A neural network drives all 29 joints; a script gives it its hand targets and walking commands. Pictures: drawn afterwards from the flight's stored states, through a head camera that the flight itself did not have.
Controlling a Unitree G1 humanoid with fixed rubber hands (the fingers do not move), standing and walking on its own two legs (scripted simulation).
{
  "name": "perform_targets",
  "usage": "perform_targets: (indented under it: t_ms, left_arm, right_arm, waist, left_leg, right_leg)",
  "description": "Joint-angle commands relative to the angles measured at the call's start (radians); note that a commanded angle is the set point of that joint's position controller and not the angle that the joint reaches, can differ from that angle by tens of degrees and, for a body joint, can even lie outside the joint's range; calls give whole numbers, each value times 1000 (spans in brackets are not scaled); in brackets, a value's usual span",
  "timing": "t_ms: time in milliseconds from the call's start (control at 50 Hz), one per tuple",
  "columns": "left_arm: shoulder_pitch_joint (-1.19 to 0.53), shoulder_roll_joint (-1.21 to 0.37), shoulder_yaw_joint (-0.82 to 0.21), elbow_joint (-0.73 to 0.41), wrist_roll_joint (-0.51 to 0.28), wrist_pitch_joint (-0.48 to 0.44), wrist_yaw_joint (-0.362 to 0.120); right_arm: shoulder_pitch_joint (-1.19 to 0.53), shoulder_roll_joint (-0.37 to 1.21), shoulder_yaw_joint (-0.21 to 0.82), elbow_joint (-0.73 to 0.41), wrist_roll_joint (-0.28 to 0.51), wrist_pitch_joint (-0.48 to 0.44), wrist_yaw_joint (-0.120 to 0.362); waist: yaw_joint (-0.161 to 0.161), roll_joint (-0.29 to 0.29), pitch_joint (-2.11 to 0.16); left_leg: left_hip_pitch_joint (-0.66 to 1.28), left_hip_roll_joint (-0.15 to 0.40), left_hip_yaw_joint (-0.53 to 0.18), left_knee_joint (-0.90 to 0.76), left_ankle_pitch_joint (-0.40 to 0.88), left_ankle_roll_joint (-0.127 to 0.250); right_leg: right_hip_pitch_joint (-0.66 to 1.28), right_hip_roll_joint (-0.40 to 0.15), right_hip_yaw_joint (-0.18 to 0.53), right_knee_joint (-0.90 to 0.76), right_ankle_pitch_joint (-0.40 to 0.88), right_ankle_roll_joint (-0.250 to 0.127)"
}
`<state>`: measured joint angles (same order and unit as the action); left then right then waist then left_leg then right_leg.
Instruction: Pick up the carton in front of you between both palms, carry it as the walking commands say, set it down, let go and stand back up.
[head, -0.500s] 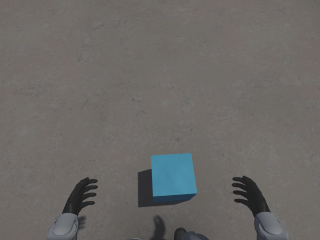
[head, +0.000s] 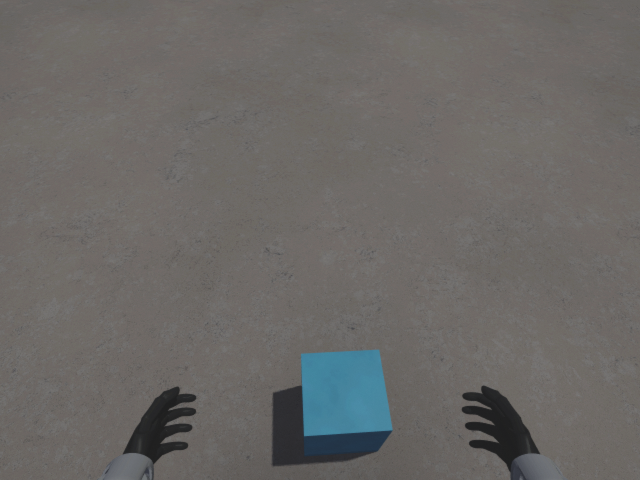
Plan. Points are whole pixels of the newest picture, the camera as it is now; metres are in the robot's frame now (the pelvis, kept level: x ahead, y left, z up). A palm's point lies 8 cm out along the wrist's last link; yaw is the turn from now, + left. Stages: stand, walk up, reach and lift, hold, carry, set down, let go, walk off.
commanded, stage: let go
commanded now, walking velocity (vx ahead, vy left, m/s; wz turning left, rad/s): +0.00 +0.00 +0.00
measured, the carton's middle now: (340, 404) +0.39 -0.06 -0.65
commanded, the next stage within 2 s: stand in 0.02 s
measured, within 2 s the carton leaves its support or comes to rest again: neither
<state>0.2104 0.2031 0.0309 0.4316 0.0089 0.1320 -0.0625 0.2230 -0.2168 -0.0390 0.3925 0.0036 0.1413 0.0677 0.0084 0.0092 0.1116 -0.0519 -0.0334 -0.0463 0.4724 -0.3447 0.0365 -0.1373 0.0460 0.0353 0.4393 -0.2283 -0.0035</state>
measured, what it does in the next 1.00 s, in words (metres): stands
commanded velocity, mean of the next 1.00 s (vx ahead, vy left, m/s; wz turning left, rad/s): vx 0.00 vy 0.00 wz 0.00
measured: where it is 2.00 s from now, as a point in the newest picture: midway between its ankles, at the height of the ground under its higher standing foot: outside the picture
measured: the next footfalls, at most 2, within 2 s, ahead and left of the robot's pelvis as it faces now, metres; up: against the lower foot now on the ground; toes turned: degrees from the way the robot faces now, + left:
none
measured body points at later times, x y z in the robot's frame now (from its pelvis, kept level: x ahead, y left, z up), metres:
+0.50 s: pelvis +0.02 +0.00 +0.00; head +0.02 +0.00 +0.45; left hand +0.14 +0.30 -0.10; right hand +0.16 -0.29 -0.10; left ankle -0.05 +0.09 -0.74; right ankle +0.01 -0.12 -0.74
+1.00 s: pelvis +0.01 +0.00 +0.00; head +0.01 +0.00 +0.45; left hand +0.11 +0.31 -0.11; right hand +0.13 -0.30 -0.10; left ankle -0.05 +0.09 -0.74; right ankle +0.01 -0.12 -0.74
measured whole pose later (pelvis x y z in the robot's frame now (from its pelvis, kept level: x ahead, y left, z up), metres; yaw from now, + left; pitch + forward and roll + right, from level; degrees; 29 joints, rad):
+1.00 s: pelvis +0.01 +0.00 +0.00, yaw +2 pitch -1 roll -1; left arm 0.13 0.36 0.02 0.96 0.03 0.00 0.02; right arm 0.19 -0.37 -0.01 0.87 -0.02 -0.01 -0.03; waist 0.01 0.00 0.01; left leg -0.07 -0.06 -0.08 0.40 -0.30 0.04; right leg -0.16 0.01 0.00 0.41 -0.23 0.00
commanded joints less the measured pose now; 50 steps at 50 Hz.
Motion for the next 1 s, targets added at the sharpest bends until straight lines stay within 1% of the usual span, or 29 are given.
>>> perform_targets:
  t_ms: [0,40,60,80,120,140,160,220,240,260,280,300,340,360,420,440,480,520,580,620,680,700,740,780,820,860,880,920,980]
  left_arm:
    - [-27,245,74,74,23,-57,58]
    - [-49,228,57,96,42,-89,76]
    - [-45,216,52,101,46,-100,73]
    - [-66,180,45,133,35,-106,71]
    - [-100,211,51,162,41,-110,68]
    - [-96,212,56,179,35,-126,66]
    - [-94,213,46,193,38,-125,69]
    - [-92,236,51,236,36,-131,78]
    - [-83,238,47,249,36,-132,83]
    - [-80,241,46,262,41,-138,86]
    - [-79,270,58,278,37,-131,87]
    - [-75,263,54,285,30,-135,86]
    - [-75,270,53,300,29,-146,86]
    - [-78,268,45,322,27,-144,85]
    - [-80,274,45,337,33,-148,86]
    - [-86,279,39,346,22,-150,85]
    - [-98,295,42,356,25,-149,86]
    - [-105,282,41,371,34,-151,87]
    - [-87,290,32,393,24,-148,94]
    - [-92,306,34,410,20,-146,90]
    - [-103,298,33,421,22,-146,90]
    - [-112,300,32,424,22,-145,90]
    - [-97,301,31,440,14,-143,88]
    - [-123,305,27,445,19,-142,86]
    - [-92,309,30,458,14,-142,87]
    - [-111,293,18,462,16,-143,83]
    - [-117,307,21,462,19,-148,82]
    - [-118,301,17,467,16,-150,81]
    - [-137,291,7,488,15,-144,81]
  right_arm:
    - [-74,-211,-48,47,-25,-53,-55]
    - [-16,-237,-61,69,-36,-93,-90]
    - [-29,-197,-44,90,-41,-99,-87]
    - [-32,-193,-46,108,-42,-113,-92]
    - [-57,-192,-49,119,-40,-124,-85]
    - [-41,-221,-53,144,-44,-128,-91]
    - [-55,-211,-46,157,-44,-129,-90]
    - [-53,-248,-47,183,-40,-135,-90]
    - [-44,-239,-42,212,-36,-133,-90]
    - [-55,-232,-38,207,-41,-136,-91]
    - [-16,-248,-39,221,-42,-139,-95]
    - [-33,-254,-34,243,-41,-137,-96]
    - [-35,-264,-35,249,-42,-135,-97]
    - [-42,-285,-39,256,-42,-138,-96]
    - [-36,-272,-33,269,-40,-149,-97]
    - [-30,-276,-32,273,-40,-151,-97]
    - [-24,-275,-31,290,-32,-151,-93]
    - [-38,-288,-32,301,-41,-153,-96]
    - [-20,-295,-27,322,-34,-153,-92]
    - [-30,-279,-21,335,-33,-160,-93]
    - [-53,-298,-22,346,-36,-160,-99]
    - [-44,-303,-22,350,-33,-158,-98]
    - [-47,-292,-12,367,-35,-157,-97]
    - [-41,-289,-15,383,-33,-160,-99]
    - [-53,-307,-15,386,-33,-159,-100]
    - [-45,-311,-11,404,-26,-160,-101]
    - [-31,-314,-6,413,-26,-156,-107]
    - [-47,-336,-14,416,-31,-160,-101]
    - [-57,-340,-9,432,-27,-163,-100]
  waist:
    - [27,3,-144]
    - [-18,42,-183]
    - [-2,39,-166]
    - [-3,-4,-158]
    - [-16,0,-163]
    - [-14,-6,-143]
    - [-16,33,-141]
    - [-2,-27,-214]
    - [-1,35,-187]
    - [-4,-15,-174]
    - [-19,11,-181]
    - [10,-2,-187]
    - [6,-14,-171]
    - [-1,33,-173]
    - [2,-61,-173]
    - [-6,8,-180]
    - [-5,36,-186]
    - [6,-7,-131]
    - [-4,14,-180]
    - [1,-26,-159]
    - [-1,30,-163]
    - [-8,0,-178]
    - [11,-3,-154]
    - [-4,6,-138]
    - [14,-8,-158]
    - [-2,34,-140]
    - [-1,24,-134]
    - [3,-28,-132]
    - [-6,-9,-129]
  left_leg:
    - [-230,44,7,-39,265,-79]
    - [-167,64,-30,-47,235,-61]
    - [-162,59,-39,-31,262,-54]
    - [-189,85,-69,-37,226,-40]
    - [-160,83,-70,-31,188,-46]
    - [-178,84,-91,-42,206,-36]
    - [-178,89,-78,-33,258,-38]
    - [-149,88,-92,-32,364,-49]
    - [-162,86,-73,-28,351,-50]
    - [-152,81,-82,-24,345,-44]
    - [-155,91,-76,-30,358,-39]
    - [-153,93,-84,-33,359,-38]
    - [-165,92,-97,-48,352,-31]
    - [-142,98,-89,-45,375,-30]
    - [-132,99,-100,-51,394,-29]
    - [-107,98,-89,-42,412,-28]
    - [-116,99,-94,-56,412,-35]
    - [-134,100,-106,-68,381,-28]
    - [-106,102,-96,-62,416,-25]
    - [-108,104,-109,-71,409,-27]
    - [-94,112,-112,-80,434,-22]
    - [-103,104,-101,-78,448,-37]
    - [-134,105,-109,-85,427,-27]
    - [-108,102,-115,-110,382,-27]
    - [-116,117,-115,-106,407,-22]
    - [-114,109,-103,-110,392,-26]
    - [-116,111,-110,-113,432,-25]
    - [-110,116,-125,-130,352,-22]
    - [-104,121,-130,-132,332,-14]
  right_leg:
    - [59,-85,7,19,257,34]
    - [21,-92,29,33,167,7]
    - [-21,-84,20,28,177,6]
    - [-11,-92,28,27,133,5]
    - [-56,-89,36,-2,85,2]
    - [-50,-97,51,0,102,-6]
    - [-40,-97,32,15,171,2]
    - [10,-100,28,41,238,-6]
    - [13,-107,44,21,233,-8]
    - [-3,-112,41,17,247,-5]
    - [13,-117,56,18,248,-9]
    - [24,-110,44,18,263,-9]
    - [15,-113,51,15,225,-10]
    - [15,-118,46,18,258,-11]
    - [30,-130,51,11,256,-18]
    - [22,-132,55,4,303,-19]
    - [46,-125,51,7,286,-20]
    - [26,-127,50,-8,251,-15]
    - [44,-129,44,-6,304,-24]
    - [43,-132,44,-18,294,-20]
    - [39,-136,59,-21,284,-22]
    - [73,-126,41,-13,309,-16]
    - [82,-130,47,-20,300,-14]
    - [59,-139,50,-26,278,-16]
    - [85,-139,49,-30,267,-25]
    - [66,-146,62,-43,274,-17]
    - [82,-145,61,-33,307,-24]
    - [50,-135,54,-56,204,-16]
    - [48,-144,59,-71,201,-24]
